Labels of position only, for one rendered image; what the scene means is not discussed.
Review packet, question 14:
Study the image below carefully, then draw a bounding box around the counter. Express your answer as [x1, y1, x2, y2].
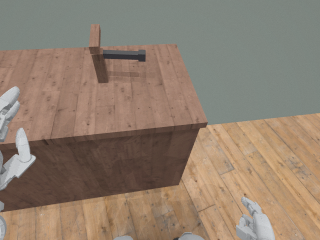
[0, 24, 208, 213]

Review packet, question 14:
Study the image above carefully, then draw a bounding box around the right robot hand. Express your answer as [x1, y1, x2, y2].
[236, 197, 276, 240]

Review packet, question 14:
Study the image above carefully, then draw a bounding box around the robot right shin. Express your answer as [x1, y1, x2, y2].
[180, 232, 192, 238]

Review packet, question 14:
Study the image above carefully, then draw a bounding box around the left robot hand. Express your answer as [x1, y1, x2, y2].
[0, 86, 36, 191]

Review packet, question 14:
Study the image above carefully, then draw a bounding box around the tap lever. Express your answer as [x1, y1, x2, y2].
[103, 49, 146, 62]

